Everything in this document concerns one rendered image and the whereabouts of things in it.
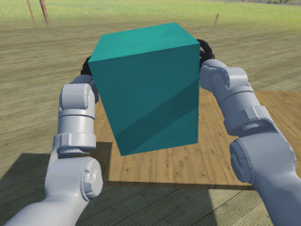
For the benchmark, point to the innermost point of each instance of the robot right upper arm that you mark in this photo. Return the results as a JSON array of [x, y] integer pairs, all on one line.
[[266, 161]]

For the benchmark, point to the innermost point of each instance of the table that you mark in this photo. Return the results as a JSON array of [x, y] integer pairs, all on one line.
[[202, 165]]

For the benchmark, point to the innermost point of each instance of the right robot forearm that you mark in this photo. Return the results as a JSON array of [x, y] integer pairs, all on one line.
[[242, 112]]

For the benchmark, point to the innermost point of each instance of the robot left hand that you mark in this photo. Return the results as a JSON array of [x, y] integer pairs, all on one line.
[[86, 70]]

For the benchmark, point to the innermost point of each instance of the carton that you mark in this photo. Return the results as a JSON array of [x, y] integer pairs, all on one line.
[[148, 82]]

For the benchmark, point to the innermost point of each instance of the robot right hand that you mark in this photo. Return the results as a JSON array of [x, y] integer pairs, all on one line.
[[206, 54]]

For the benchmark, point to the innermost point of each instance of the left robot forearm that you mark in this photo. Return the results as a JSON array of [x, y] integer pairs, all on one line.
[[76, 115]]

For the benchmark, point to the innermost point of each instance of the robot left upper arm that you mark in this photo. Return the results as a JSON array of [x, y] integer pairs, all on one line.
[[70, 184]]

